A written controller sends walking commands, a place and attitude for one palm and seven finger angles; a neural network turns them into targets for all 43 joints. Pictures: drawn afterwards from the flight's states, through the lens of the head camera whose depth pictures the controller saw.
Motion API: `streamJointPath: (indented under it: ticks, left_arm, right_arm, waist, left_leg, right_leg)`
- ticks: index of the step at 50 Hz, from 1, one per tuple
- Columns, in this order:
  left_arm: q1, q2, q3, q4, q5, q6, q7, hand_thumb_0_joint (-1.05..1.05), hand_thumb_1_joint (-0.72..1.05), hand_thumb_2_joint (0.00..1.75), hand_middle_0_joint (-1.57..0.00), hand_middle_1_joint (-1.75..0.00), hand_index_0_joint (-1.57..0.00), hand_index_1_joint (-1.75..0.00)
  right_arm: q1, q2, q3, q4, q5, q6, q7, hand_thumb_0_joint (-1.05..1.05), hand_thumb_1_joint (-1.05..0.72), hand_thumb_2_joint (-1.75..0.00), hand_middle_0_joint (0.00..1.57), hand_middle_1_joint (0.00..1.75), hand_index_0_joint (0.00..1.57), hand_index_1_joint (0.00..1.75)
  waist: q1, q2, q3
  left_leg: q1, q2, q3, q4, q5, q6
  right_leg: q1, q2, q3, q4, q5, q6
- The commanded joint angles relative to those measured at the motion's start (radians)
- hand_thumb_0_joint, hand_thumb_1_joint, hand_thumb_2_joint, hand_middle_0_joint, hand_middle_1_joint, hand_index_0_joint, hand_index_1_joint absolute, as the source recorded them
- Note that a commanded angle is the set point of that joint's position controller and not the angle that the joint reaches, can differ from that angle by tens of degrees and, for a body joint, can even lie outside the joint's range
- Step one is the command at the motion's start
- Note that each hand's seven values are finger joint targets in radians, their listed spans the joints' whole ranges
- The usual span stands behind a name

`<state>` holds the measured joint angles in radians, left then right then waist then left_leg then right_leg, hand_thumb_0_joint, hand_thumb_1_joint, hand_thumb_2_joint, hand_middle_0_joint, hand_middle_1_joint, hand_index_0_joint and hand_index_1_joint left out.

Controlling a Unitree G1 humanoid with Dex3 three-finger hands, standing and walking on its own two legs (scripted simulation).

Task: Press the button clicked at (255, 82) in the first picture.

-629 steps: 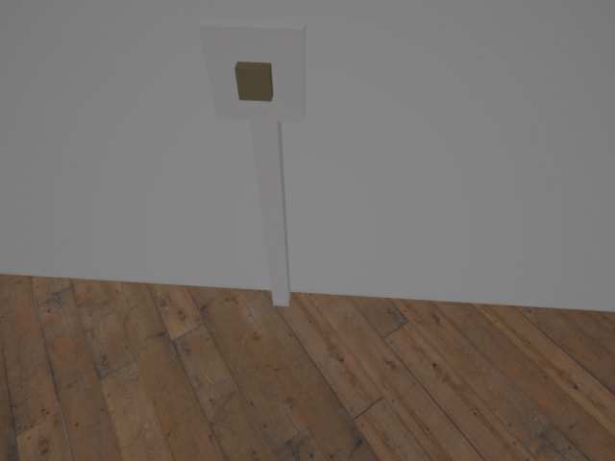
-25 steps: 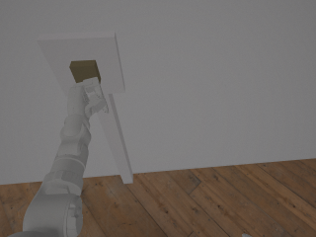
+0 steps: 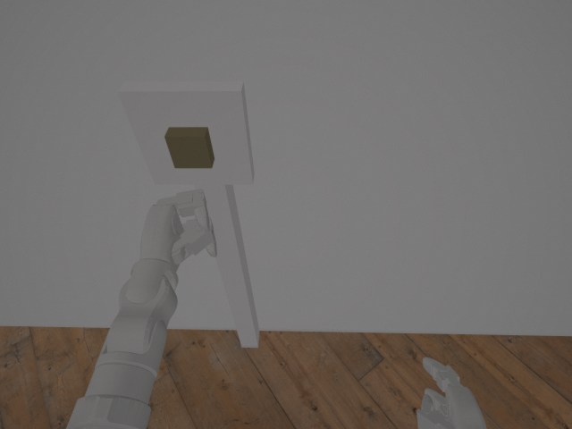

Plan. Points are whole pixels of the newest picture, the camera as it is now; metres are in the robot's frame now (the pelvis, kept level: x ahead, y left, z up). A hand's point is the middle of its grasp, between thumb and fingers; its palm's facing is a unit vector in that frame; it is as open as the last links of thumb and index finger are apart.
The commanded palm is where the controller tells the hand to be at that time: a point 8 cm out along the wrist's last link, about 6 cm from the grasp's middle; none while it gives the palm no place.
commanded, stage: draw the hand back to the body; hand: left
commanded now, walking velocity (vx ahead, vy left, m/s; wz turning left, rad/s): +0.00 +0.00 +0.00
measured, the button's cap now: (191, 146) +0.49 +0.19 +0.15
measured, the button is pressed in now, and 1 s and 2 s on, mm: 0 0 0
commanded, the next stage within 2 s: step back with the hand held close in 1.54 s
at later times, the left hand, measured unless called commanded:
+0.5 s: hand (156, 266) +0.27 +0.17 +0.14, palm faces +0.06 -1.00 -0.02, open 3.1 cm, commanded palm +0.24 +0.22 +0.14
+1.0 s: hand (77, 302) +0.21 +0.23 +0.17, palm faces +0.31 -0.90 -0.30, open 3.1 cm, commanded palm +0.16 +0.27 +0.18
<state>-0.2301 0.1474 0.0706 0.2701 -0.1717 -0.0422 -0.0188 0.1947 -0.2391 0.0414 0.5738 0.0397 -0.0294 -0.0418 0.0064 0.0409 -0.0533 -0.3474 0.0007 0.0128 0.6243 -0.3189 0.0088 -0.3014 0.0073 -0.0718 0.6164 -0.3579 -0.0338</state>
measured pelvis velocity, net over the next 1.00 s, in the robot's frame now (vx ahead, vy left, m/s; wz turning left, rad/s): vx -0.01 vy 0.02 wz -0.01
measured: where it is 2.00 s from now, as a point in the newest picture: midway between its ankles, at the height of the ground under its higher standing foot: outside the picture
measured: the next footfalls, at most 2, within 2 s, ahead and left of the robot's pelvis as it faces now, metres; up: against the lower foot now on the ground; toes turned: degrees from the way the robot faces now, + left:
none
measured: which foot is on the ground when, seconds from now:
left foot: down 0.00-1.00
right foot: down 0.00-1.00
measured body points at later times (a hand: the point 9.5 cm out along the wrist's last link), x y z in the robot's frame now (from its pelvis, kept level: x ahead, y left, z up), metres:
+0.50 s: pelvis -0.02 +0.00 +0.01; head -0.04 -0.02 +0.46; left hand +0.26 +0.23 +0.14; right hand +0.16 -0.24 -0.07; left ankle +0.00 +0.11 -0.73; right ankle -0.02 -0.09 -0.73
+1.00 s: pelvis -0.01 +0.02 +0.02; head -0.03 +0.00 +0.47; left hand +0.19 +0.27 +0.18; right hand +0.17 -0.19 -0.07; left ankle +0.00 +0.11 -0.73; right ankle -0.02 -0.09 -0.73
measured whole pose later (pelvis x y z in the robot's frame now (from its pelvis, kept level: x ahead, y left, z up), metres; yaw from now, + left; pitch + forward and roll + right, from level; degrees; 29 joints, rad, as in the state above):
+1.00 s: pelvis -0.01 +0.02 +0.02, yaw -1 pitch -5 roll +0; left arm 0.37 0.28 0.17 -0.35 -0.06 -0.09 0.10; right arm 0.18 -0.22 0.06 0.63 -0.01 -0.05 -0.07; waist 0.05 0.06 0.03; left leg -0.09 -0.02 0.03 0.38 -0.20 0.03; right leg -0.04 0.00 -0.05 0.36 -0.22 -0.01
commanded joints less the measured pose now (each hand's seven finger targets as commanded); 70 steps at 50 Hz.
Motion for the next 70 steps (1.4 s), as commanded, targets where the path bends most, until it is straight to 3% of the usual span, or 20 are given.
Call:
streamJointPath:
  ticks: [1,3,6,9,17,23,28,29,30,31,32,38,40,41,44,56,60,63,67,70]
  left_arm:
    - [-0.378,0.147,0.075,-0.213,-0.007,-0.053,0.007,0.0,0.9,0.9,-1.3,-1.5,-1.3,-1.5]
    - [-0.401,0.136,0.062,-0.229,-0.006,-0.063,0.003,0.0,0.9,0.9,-1.3,-1.5,-1.3,-1.5]
    - [-0.282,0.202,0.133,-0.236,-0.014,-0.076,-0.012,0.0,0.9,0.9,-1.3,-1.5,-1.3,-1.5]
    - [-0.212,0.2,0.14,-0.273,-0.031,-0.072,-0.04,0.0,0.9,0.9,-1.3,-1.5,-1.3,-1.5]
    - [-0.079,0.216,0.162,-0.434,-0.076,-0.016,-0.093,0.0,0.9,0.9,-1.3,-1.5,-1.3,-1.5]
    - [-0.074,0.208,0.137,-0.504,-0.088,0.022,-0.113,0.0,0.9,0.9,-1.3,-1.5,-1.3,-1.5]
    - [0.018,0.239,0.176,-0.586,-0.093,0.055,-0.115,0.0,0.9,0.9,-1.3,-1.5,-1.3,-1.5]
    - [0.049,0.343,0.169,-0.676,0.025,-0.015,-0.013,0.0,0.9,0.9,-1.3,-1.5,-1.3,-1.5]
    - [0.138,0.273,0.143,-0.621,0.036,-0.032,0.03,0.0,0.9,0.9,-1.3,-1.5,-1.3,-1.5]
    - [0.178,0.275,0.144,-0.628,0.041,-0.037,0.046,0.0,0.9,0.9,-1.3,-1.5,-1.3,-1.5]
    - [0.216,0.245,0.119,-0.638,0.052,-0.045,0.057,0.0,0.9,0.9,-1.3,-1.5,-1.3,-1.5]
    - [0.246,0.266,0.128,-0.743,0.097,-0.091,0.111,0.0,0.9,0.9,-1.3,-1.5,-1.3,-1.5]
    - [0.287,0.274,0.144,-0.774,0.104,-0.101,0.122,0.0,0.9,0.9,-1.3,-1.5,-1.3,-1.5]
    - [0.316,0.286,0.156,-0.775,0.106,-0.103,0.125,0.0,0.9,0.9,-1.3,-1.5,-1.3,-1.5]
    - [0.365,0.279,0.165,-0.821,0.112,-0.111,0.132,0.0,0.9,0.9,-1.3,-1.5,-1.3,-1.5]
    - [0.639,0.32,0.276,-0.915,0.112,-0.111,0.132,0.0,0.9,0.9,-1.3,-1.5,-1.3,-1.5]
    - [0.682,0.332,0.306,-0.976,0.109,-0.117,0.138,0.0,0.9,0.9,-1.3,-1.5,-1.3,-1.5]
    - [0.72,0.343,0.329,-0.99,0.106,-0.115,0.141,0.0,0.9,0.9,-1.3,-1.5,-1.3,-1.5]
    - [0.683,0.297,0.281,-0.949,0.111,-0.107,0.139,0.0,0.9,0.9,-1.3,-1.5,-1.3,-1.5]
    - [0.659,0.311,0.29,-0.958,0.117,-0.11,0.147,0.0,0.9,0.9,-1.3,-1.5,-1.3,-1.5]
  right_arm:
    - [-0.05,-0.11,-0.043,-0.128,-0.002,-0.038,-0.016,0.0,-0.9,-0.9,0.2,0.3,0.2,0.3]
    - [-0.059,-0.102,-0.039,-0.128,-0.001,-0.039,-0.017,0.0,-0.9,-0.9,0.2,0.3,0.2,0.3]
    - [-0.067,-0.105,-0.04,-0.14,-0.003,-0.041,-0.015,0.0,-0.9,-0.9,0.2,0.3,0.2,0.3]
    - [-0.084,-0.1,-0.036,-0.153,0.003,-0.047,-0.013,0.0,-0.9,-0.9,0.2,0.3,0.2,0.3]
    - [-0.118,-0.105,-0.037,-0.173,0.013,-0.072,-0.023,0.0,-0.9,-0.9,0.2,0.3,0.2,0.3]
    - [-0.138,-0.105,-0.027,-0.16,0.018,-0.101,-0.04,0.0,-0.9,-0.9,0.2,0.3,0.2,0.3]
    - [-0.146,-0.101,-0.021,-0.163,0.013,-0.124,-0.047,0.0,-0.9,-0.9,0.2,0.3,0.2,0.3]
    - [-0.17,-0.093,-0.022,-0.144,-0.013,-0.127,-0.054,0.0,-0.9,-0.9,0.2,0.3,0.2,0.3]
    - [-0.164,-0.088,-0.016,-0.13,-0.023,-0.125,-0.053,0.0,-0.9,-0.9,0.2,0.3,0.2,0.3]
    - [-0.168,-0.091,-0.021,-0.13,-0.024,-0.124,-0.051,0.0,-0.9,-0.9,0.2,0.3,0.2,0.3]
    - [-0.162,-0.085,-0.016,-0.128,-0.025,-0.117,-0.049,0.0,-0.9,-0.9,0.2,0.3,0.2,0.3]
    - [-0.165,-0.084,-0.02,-0.119,-0.039,-0.1,-0.047,0.0,-0.9,-0.9,0.2,0.3,0.2,0.3]
    - [-0.168,-0.084,-0.021,-0.118,-0.043,-0.098,-0.047,0.0,-0.9,-0.9,0.2,0.3,0.2,0.3]
    - [-0.172,-0.087,-0.024,-0.112,-0.046,-0.098,-0.046,0.0,-0.9,-0.9,0.2,0.3,0.2,0.3]
    - [-0.173,-0.083,-0.026,-0.113,-0.047,-0.094,-0.044,0.0,-0.9,-0.9,0.2,0.3,0.2,0.3]
    - [-0.159,-0.086,-0.044,-0.124,-0.05,-0.081,-0.027,0.0,-0.9,-0.9,0.2,0.3,0.2,0.3]
    - [-0.147,-0.083,-0.046,-0.132,-0.046,-0.086,-0.028,0.0,-0.9,-0.9,0.2,0.3,0.2,0.3]
    - [-0.146,-0.082,-0.047,-0.136,-0.044,-0.09,-0.031,0.0,-0.9,-0.9,0.2,0.3,0.2,0.3]
    - [-0.14,-0.088,-0.049,-0.123,-0.047,-0.092,-0.034,0.0,-0.9,-0.9,0.2,0.3,0.2,0.3]
    - [-0.136,-0.09,-0.052,-0.121,-0.048,-0.094,-0.038,0.0,-0.9,-0.9,0.2,0.3,0.2,0.3]
  waist:
    - [-0.023,-0.094,-0.228]
    - [-0.021,-0.033,-0.248]
    - [0.014,-0.062,-0.277]
    - [0.027,-0.049,-0.255]
    - [0.032,-0.081,-0.191]
    - [0.011,-0.043,-0.086]
    - [0.031,-0.027,-0.122]
    - [0.041,0.004,-0.024]
    - [0.034,-0.017,0.006]
    - [0.039,-0.06,0.017]
    - [0.035,-0.044,0.003]
    - [0.03,0.019,-0.032]
    - [0.036,0.024,-0.04]
    - [0.04,-0.019,-0.035]
    - [0.043,0.02,-0.038]
    - [0.065,-0.011,0.01]
    - [0.066,0.047,-0.018]
    - [0.068,0.026,-0.006]
    - [0.051,-0.013,0.061]
    - [0.054,0.001,0.031]
  left_leg:
    - [0.137,-0.016,-0.013,-0.047,0.259,0.027]
    - [0.152,-0.019,-0.008,-0.048,0.264,0.024]
    - [0.138,-0.018,-0.005,-0.058,0.278,0.025]
    - [0.131,-0.019,0.002,-0.078,0.278,0.025]
    - [0.151,-0.017,0.001,-0.111,0.243,0.033]
    - [0.156,-0.018,-0.012,-0.14,0.124,0.032]
    - [0.185,-0.016,-0.023,-0.159,0.136,0.029]
    - [0.198,-0.014,-0.018,-0.197,0.128,0.031]
    - [0.203,-0.013,-0.021,-0.21,0.115,0.03]
    - [0.203,-0.009,-0.023,-0.214,0.118,0.032]
    - [0.225,-0.002,-0.023,-0.226,0.129,0.031]
    - [0.304,0.005,-0.027,-0.287,0.142,0.026]
    - [0.314,0.004,-0.028,-0.293,0.166,0.025]
    - [0.314,0.005,-0.028,-0.292,0.176,0.026]
    - [0.323,0.006,-0.034,-0.298,0.216,0.022]
    - [0.291,0.017,-0.037,-0.28,0.329,0.011]
    - [0.298,0.021,-0.04,-0.27,0.354,0.005]
    - [0.294,0.022,-0.039,-0.265,0.356,0.005]
    - [0.288,0.022,-0.039,-0.274,0.303,0.011]
    - [0.3,0.02,-0.041,-0.274,0.288,0.014]
  right_leg:
    - [0.046,0.002,0.053,-0.093,0.398,0.022]
    - [0.053,-0.002,0.056,-0.091,0.408,0.019]
    - [0.11,-0.002,0.061,-0.093,0.432,0.019]
    - [0.138,-0.007,0.064,-0.102,0.467,0.022]
    - [0.136,-0.006,0.068,-0.145,0.416,0.032]
    - [0.06,-0.002,0.071,-0.205,0.195,0.03]
    - [0.092,-0.001,0.059,-0.209,0.183,0.023]
    - [0.069,-0.023,0.092,-0.289,0.157,0.018]
    - [0.074,-0.026,0.084,-0.301,0.129,0.018]
    - [0.069,-0.023,0.083,-0.318,0.119,0.02]
    - [0.094,-0.023,0.079,-0.307,0.128,0.018]
    - [0.157,-0.011,0.07,-0.331,0.145,0.012]
    - [0.18,-0.01,0.065,-0.333,0.17,0.009]
    - [0.184,-0.005,0.066,-0.348,0.17,0.011]
    - [0.207,-0.007,0.061,-0.331,0.213,0.007]
    - [0.224,0.002,0.051,-0.317,0.306,0.006]
    - [0.234,-0.003,0.05,-0.299,0.322,0.006]
    - [0.227,-0.001,0.05,-0.302,0.327,0.008]
    - [0.18,0.0,0.047,-0.322,0.276,0.011]
    - [0.188,-0.002,0.05,-0.318,0.26,0.01]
